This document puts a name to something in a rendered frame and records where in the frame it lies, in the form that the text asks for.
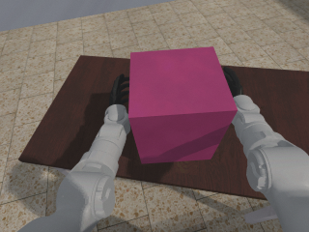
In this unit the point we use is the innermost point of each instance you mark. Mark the robot left upper arm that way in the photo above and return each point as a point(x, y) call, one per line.
point(83, 199)

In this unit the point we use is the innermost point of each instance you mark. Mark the robot right forearm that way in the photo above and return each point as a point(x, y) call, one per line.
point(252, 129)

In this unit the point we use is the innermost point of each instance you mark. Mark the robot right hand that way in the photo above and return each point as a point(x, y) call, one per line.
point(233, 82)

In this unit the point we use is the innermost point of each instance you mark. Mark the robot left forearm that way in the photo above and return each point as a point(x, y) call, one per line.
point(108, 145)

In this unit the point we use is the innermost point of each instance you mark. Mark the table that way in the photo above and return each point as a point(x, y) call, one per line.
point(72, 122)

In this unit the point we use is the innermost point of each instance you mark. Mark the carton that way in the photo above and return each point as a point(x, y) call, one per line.
point(179, 104)

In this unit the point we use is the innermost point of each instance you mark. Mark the robot left hand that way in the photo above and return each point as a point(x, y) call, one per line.
point(116, 94)

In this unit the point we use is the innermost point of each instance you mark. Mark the robot right upper arm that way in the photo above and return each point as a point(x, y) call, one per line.
point(281, 174)

